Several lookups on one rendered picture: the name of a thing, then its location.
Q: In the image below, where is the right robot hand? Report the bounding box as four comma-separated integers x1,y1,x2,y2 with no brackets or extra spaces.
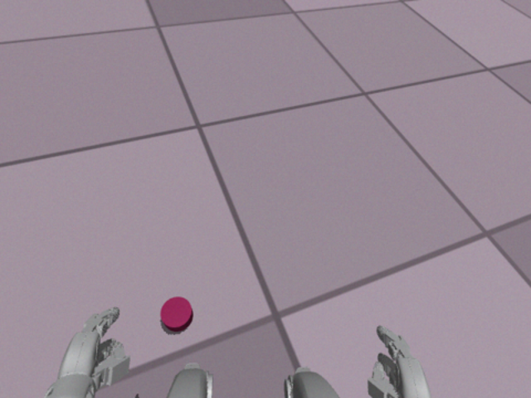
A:
368,326,431,398

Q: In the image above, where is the left robot arm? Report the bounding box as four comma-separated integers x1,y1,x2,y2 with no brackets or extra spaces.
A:
44,374,95,398

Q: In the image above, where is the left robot hand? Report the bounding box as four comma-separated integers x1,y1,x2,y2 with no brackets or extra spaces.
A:
57,308,130,392

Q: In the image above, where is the tin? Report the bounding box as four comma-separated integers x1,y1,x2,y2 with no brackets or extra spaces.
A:
160,297,193,332

